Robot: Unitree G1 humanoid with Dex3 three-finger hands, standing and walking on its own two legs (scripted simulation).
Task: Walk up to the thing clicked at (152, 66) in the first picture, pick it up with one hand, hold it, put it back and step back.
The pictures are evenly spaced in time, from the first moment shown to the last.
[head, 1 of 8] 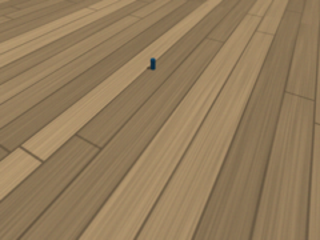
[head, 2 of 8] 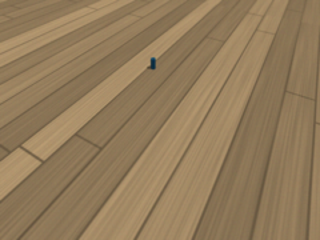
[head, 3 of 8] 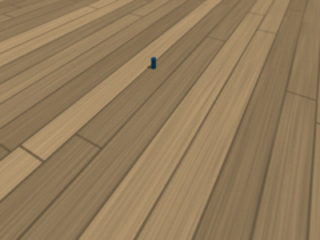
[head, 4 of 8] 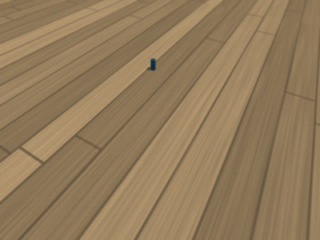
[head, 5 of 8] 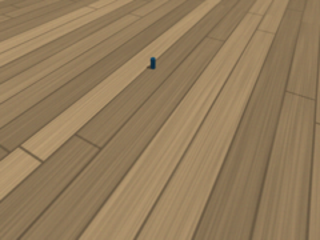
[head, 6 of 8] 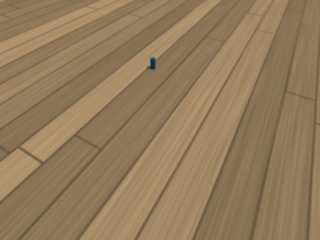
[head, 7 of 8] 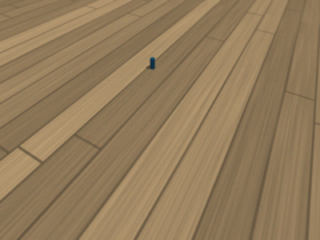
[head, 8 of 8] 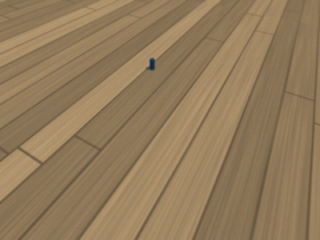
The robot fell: no
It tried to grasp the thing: no
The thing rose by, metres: 0.00
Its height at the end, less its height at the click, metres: +0.00
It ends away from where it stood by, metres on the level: 0.00
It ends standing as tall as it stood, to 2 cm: yes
